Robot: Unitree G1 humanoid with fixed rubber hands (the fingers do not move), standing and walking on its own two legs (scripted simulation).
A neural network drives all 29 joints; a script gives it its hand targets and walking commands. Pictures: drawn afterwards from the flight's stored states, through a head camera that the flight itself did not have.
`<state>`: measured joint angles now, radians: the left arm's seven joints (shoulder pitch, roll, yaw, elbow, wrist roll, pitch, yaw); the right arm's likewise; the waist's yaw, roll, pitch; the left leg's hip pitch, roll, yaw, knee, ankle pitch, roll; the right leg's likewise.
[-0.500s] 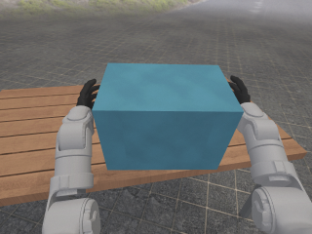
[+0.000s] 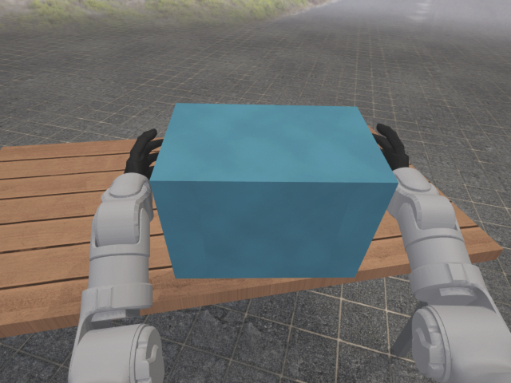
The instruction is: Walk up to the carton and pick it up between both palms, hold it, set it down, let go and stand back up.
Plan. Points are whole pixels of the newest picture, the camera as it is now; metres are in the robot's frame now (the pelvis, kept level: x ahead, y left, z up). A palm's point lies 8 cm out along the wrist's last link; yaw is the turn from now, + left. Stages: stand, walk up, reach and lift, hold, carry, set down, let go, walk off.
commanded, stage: hold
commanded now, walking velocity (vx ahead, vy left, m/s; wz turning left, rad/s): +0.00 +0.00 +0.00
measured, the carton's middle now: (267, 191) +0.37 +0.01 +0.16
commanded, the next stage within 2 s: none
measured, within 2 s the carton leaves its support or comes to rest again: neither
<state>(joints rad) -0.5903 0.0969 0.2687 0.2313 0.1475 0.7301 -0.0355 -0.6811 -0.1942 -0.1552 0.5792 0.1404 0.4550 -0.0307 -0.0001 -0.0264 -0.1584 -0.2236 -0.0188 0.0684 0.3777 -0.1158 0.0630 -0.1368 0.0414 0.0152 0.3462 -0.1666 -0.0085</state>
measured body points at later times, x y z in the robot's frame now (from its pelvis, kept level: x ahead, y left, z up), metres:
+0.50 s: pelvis +0.00 +0.00 +0.00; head -0.08 +0.02 +0.44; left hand +0.36 +0.21 +0.20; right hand +0.38 -0.18 +0.21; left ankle +0.06 +0.07 -0.74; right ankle +0.02 -0.12 -0.74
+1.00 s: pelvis +0.00 +0.00 +0.00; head -0.08 +0.02 +0.44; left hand +0.36 +0.21 +0.20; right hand +0.38 -0.18 +0.21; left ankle +0.06 +0.07 -0.74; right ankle +0.02 -0.12 -0.74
